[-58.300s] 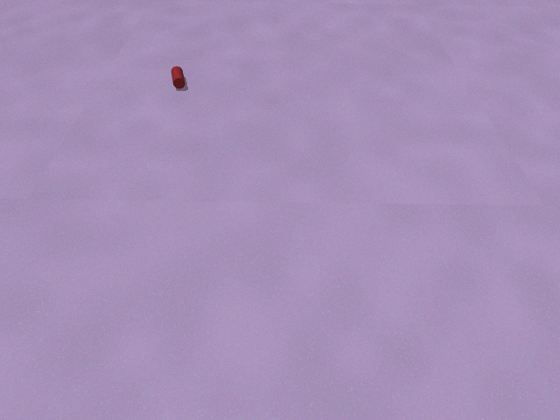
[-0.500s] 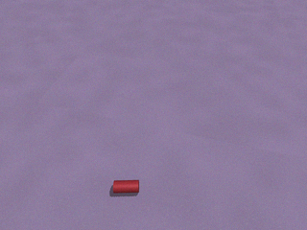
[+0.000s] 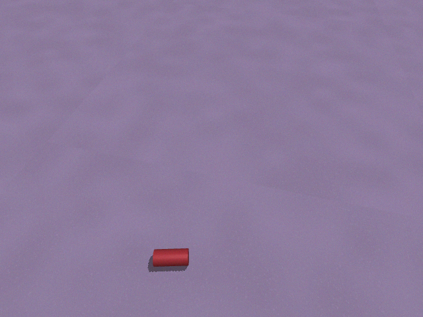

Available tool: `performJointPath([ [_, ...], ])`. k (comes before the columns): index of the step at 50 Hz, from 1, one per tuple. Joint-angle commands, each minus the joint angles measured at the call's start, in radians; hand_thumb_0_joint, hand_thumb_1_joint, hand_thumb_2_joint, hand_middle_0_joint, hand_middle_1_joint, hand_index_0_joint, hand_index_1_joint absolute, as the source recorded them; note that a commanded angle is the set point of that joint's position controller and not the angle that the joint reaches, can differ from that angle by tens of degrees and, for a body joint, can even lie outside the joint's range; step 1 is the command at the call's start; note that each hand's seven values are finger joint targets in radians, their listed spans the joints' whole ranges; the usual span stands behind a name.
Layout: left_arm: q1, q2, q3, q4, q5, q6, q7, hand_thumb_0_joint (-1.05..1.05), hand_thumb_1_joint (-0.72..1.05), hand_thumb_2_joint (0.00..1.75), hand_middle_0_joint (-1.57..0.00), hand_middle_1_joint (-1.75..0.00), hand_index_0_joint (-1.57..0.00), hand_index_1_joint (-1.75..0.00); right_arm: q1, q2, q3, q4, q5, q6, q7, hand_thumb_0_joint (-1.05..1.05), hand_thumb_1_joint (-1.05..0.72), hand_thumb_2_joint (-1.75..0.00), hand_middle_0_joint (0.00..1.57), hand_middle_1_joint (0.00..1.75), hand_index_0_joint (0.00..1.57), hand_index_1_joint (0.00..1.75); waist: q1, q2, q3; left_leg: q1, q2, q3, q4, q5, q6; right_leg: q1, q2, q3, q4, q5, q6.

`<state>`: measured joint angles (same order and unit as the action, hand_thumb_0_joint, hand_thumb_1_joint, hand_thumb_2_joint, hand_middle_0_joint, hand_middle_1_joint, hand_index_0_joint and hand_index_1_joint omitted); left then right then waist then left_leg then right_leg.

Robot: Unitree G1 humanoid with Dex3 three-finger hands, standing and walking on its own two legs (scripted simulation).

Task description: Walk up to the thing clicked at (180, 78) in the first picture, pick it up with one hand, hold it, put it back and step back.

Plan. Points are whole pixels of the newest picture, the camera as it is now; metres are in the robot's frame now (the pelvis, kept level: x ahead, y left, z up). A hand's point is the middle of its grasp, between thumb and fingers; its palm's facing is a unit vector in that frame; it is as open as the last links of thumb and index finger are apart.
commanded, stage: stand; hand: left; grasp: from above
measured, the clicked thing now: (171, 257) +0.48 +0.19 -0.74
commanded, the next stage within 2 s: step back in 0.12 s
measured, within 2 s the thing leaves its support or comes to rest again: neither
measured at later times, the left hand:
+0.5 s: hand out of the picture +0.10 +0.33 -0.18, palm faces +0.01 -0.93 -0.37, open 7.4 cm
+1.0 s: hand out of the picture -0.02 +0.33 -0.15, palm faces -0.04 -0.91 -0.41, open 7.4 cm
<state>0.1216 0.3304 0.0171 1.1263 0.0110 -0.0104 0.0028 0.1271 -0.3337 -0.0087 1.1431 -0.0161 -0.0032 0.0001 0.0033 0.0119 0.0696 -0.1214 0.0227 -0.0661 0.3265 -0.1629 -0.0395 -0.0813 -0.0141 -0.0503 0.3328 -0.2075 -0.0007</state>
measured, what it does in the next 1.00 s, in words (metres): walks backwards: right foot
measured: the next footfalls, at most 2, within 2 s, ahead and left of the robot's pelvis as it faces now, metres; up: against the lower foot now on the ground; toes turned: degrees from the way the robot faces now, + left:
right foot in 0.84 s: -0.07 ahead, -0.04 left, +0.00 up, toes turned -1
left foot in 1.20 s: -0.18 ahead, +0.20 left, +0.00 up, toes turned -4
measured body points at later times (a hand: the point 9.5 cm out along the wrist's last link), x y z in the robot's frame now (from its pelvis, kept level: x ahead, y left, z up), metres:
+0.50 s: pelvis -0.05 +0.06 -0.02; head +0.04 +0.08 +0.42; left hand +0.10 +0.37 -0.16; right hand +0.02 -0.26 -0.14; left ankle -0.04 +0.14 -0.75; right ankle -0.04 -0.10 -0.71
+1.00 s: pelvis -0.13 +0.06 -0.01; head -0.08 +0.05 +0.43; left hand -0.02 +0.37 -0.12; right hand -0.03 -0.24 -0.14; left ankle -0.13 +0.18 -0.68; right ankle -0.11 -0.04 -0.75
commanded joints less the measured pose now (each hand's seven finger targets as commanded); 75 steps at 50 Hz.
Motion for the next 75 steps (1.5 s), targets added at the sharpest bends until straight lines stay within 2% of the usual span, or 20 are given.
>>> performJointPath([
  [1,-0.031,0.208,0.041,-0.060,0.000,-0.021,0.013,0.00,0.90,0.90,-0.20,-0.30,-0.20,-0.30,-0.035,-0.201,-0.035,-0.062,0.003,-0.023,-0.015,0.00,-0.90,-0.90,0.20,0.30,0.20,0.30,0.002,-0.008,-0.099,0.004,0.092,-0.046,-0.019,0.206,0.047,0.032,-0.117,0.085,-0.046,0.194,-0.013],
  [7,-0.014,0.292,0.104,-0.081,-0.021,-0.006,0.023,0.00,0.90,0.90,-0.20,-0.30,-0.20,-0.30,-0.058,-0.221,-0.046,-0.103,0.011,0.003,-0.012,0.00,-0.90,-0.90,0.20,0.30,0.20,0.30,-0.001,-0.039,0.009,-0.117,0.038,-0.013,0.160,0.267,0.072,-0.041,-0.130,0.113,0.029,0.359,-0.054],
  [13,-0.102,0.304,0.122,-0.213,0.012,0.004,0.030,0.00,0.90,0.90,-0.20,-0.30,-0.20,-0.30,0.039,-0.222,-0.074,-0.160,0.009,0.041,-0.001,0.00,-0.90,-0.90,0.20,0.30,0.20,0.30,-0.030,-0.190,-0.089,-0.150,-0.045,-0.005,0.590,-0.359,0.086,-0.160,-0.352,0.264,0.039,0.427,-0.258],
  [17,-0.138,0.279,0.112,-0.262,0.014,0.013,0.030,0.00,0.90,0.90,-0.20,-0.30,-0.20,-0.30,0.065,-0.215,-0.075,-0.192,0.018,0.033,0.003,0.00,-0.90,-0.90,0.20,0.30,0.20,0.30,-0.035,-0.184,-0.114,-0.189,-0.025,0.024,0.388,-0.220,0.088,-0.074,-0.257,0.170,0.181,0.437,-0.172],
  [19,-0.121,0.266,0.101,-0.282,-0.001,0.030,0.026,0.00,0.90,0.90,-0.20,-0.30,-0.20,-0.30,0.076,-0.232,-0.087,-0.201,0.001,0.017,-0.003,0.00,-0.90,-0.90,0.20,0.30,0.20,0.30,-0.040,-0.073,-0.118,-0.112,0.019,0.010,0.112,0.230,0.083,-0.089,-0.162,0.103,0.330,0.334,-0.089],
  [21,-0.111,0.179,0.090,-0.302,-0.020,0.049,0.031,0.00,0.90,0.90,-0.20,-0.30,-0.20,-0.30,0.096,-0.328,-0.115,-0.211,-0.018,0.006,-0.012,0.00,-0.90,-0.90,0.20,0.30,0.20,0.30,-0.037,0.203,-0.101,0.079,0.216,-0.307,0.061,0.708,0.140,-0.393,0.116,0.120,0.591,-0.374,-0.035],
  [25,-0.054,0.226,0.096,-0.272,-0.013,0.067,0.048,0.00,0.90,0.90,-0.20,-0.30,-0.20,-0.30,-0.024,-0.320,-0.113,-0.270,-0.012,0.008,-0.030,0.00,-0.90,-0.90,0.20,0.30,0.20,0.30,-0.016,0.154,-0.139,0.020,0.236,-0.256,0.078,0.579,0.166,-0.389,0.106,0.283,0.823,-0.367,-0.033],
  [27,0.020,0.224,0.095,-0.267,-0.020,0.069,0.043,0.00,0.90,0.90,-0.20,-0.30,-0.20,-0.30,-0.045,-0.267,-0.102,-0.288,-0.012,0.007,-0.040,0.00,-0.90,-0.90,0.20,0.30,0.20,0.30,0.025,0.130,-0.155,0.112,0.155,-0.130,0.121,0.584,0.108,-0.425,0.104,0.264,0.821,-0.247,-0.027],
  [37,0.031,0.215,0.103,-0.306,0.004,0.044,0.032,0.00,0.90,0.90,-0.20,-0.30,-0.20,-0.30,0.020,-0.264,-0.111,-0.325,-0.003,0.021,-0.040,0.00,-0.90,-0.90,0.20,0.30,0.20,0.30,-0.044,0.102,-0.145,0.138,0.209,-0.149,0.162,0.468,0.214,-0.288,0.038,0.119,0.394,-0.237,0.006],
  [42,0.141,0.223,0.116,-0.271,0.021,0.025,0.019,0.00,0.90,0.90,-0.20,-0.30,-0.20,-0.30,-0.059,-0.271,-0.108,-0.347,0.013,0.024,-0.027,0.00,-0.90,-0.90,0.20,0.30,0.20,0.30,0.022,0.008,-0.159,-0.100,0.183,-0.137,0.207,0.145,0.174,-0.057,0.003,0.149,0.158,0.052,-0.071],
  [45,-0.003,0.361,0.145,-0.353,0.027,0.022,0.015,0.00,0.90,0.90,-0.20,-0.30,-0.20,-0.30,-0.061,-0.223,-0.101,-0.342,0.013,0.038,-0.027,0.00,-0.90,-0.90,0.20,0.30,0.20,0.30,0.027,-0.336,-0.011,-0.246,-0.125,0.002,0.711,-0.444,0.036,-0.280,-0.379,0.619,-0.055,0.122,-0.344],
  [46,-0.029,0.330,0.141,-0.378,0.026,0.018,0.019,0.00,0.90,0.90,-0.20,-0.30,-0.20,-0.30,-0.019,-0.244,-0.105,-0.326,0.010,0.040,-0.025,0.00,-0.90,-0.90,0.20,0.30,0.20,0.30,0.009,-0.254,0.017,-0.236,-0.116,-0.076,0.814,-0.450,0.031,-0.324,-0.379,0.618,-0.041,0.185,-0.344],
  [50,-0.063,0.252,0.129,-0.403,0.021,0.017,0.028,0.00,0.90,0.90,-0.20,-0.30,-0.20,-0.30,0.046,-0.228,-0.087,-0.300,0.017,0.029,-0.020,0.00,-0.90,-0.90,0.20,0.30,0.20,0.30,-0.009,-0.100,-0.043,-0.267,-0.163,-0.078,0.869,-0.333,0.028,-0.220,-0.197,0.311,0.056,0.331,-0.228],
  [56,0.054,0.252,0.123,-0.413,0.029,0.039,0.025,0.00,0.90,0.90,-0.20,-0.30,-0.20,-0.30,0.044,-0.205,-0.074,-0.341,0.011,0.008,-0.033,0.00,-0.90,-0.90,0.20,0.30,0.20,0.30,0.043,-0.192,-0.167,-0.315,-0.059,0.009,0.372,-0.359,0.017,0.136,-0.190,0.278,0.179,0.460,-0.204],
  [59,0.015,0.277,0.119,-0.430,0.010,0.060,0.015,0.00,0.90,0.90,-0.20,-0.30,-0.20,-0.30,0.136,-0.199,-0.089,-0.304,-0.003,0.001,-0.033,0.00,-0.90,-0.90,0.20,0.30,0.20,0.30,-0.011,-0.192,-0.181,-0.109,-0.057,0.071,0.018,-0.040,0.037,0.034,-0.145,0.231,0.280,0.398,-0.141],
  [61,0.023,0.217,0.104,-0.453,0.003,0.067,0.008,0.00,0.90,0.90,-0.20,-0.30,-0.20,-0.30,0.120,-0.306,-0.122,-0.315,-0.030,-0.002,-0.032,0.00,-0.90,-0.90,0.20,0.30,0.20,0.30,-0.008,0.039,-0.163,0.056,0.170,-0.238,0.015,0.112,0.118,-0.288,-0.012,0.179,0.393,0.019,-0.050],
  [62,-0.026,0.225,0.114,-0.464,0.005,0.062,0.016,0.00,0.90,0.90,-0.20,-0.30,-0.20,-0.30,0.050,-0.403,-0.137,-0.340,-0.027,0.002,-0.022,0.00,-0.90,-0.90,0.20,0.30,0.20,0.30,-0.028,0.226,-0.099,-0.065,0.354,-0.425,-0.030,0.187,0.256,-0.379,0.125,0.116,0.569,-0.369,-0.011],
  [63,-0.075,0.253,0.130,-0.463,0.020,0.061,0.026,0.00,0.90,0.90,-0.20,-0.30,-0.20,-0.30,0.015,-0.432,-0.144,-0.357,-0.021,-0.003,-0.027,0.00,-0.90,-0.90,0.20,0.30,0.20,0.30,-0.063,0.250,-0.050,-0.230,0.439,-0.514,-0.060,0.180,0.362,-0.324,0.082,0.239,0.766,-0.435,0.000],
  [67,0.062,0.235,0.132,-0.395,-0.002,0.066,0.012,0.00,0.90,0.90,-0.20,-0.30,-0.20,-0.30,-0.065,-0.280,-0.102,-0.378,-0.025,-0.011,-0.036,0.00,-0.90,-0.90,0.20,0.30,0.20,0.30,0.038,0.087,-0.055,-0.079,0.190,-0.124,0.083,0.380,0.218,-0.423,0.139,0.266,0.934,-0.263,-0.018],
  [75,0.061,0.211,0.122,-0.410,0.009,0.043,0.013,0.00,0.90,0.90,-0.20,-0.30,-0.20,-0.30,0.044,-0.292,-0.111,-0.385,-0.013,0.002,-0.041,0.00,-0.90,-0.90,0.20,0.30,0.20,0.30,-0.039,0.161,-0.140,0.147,0.226,-0.132,0.200,0.453,0.279,-0.362,0.038,0.148,0.461,-0.298,0.037],
])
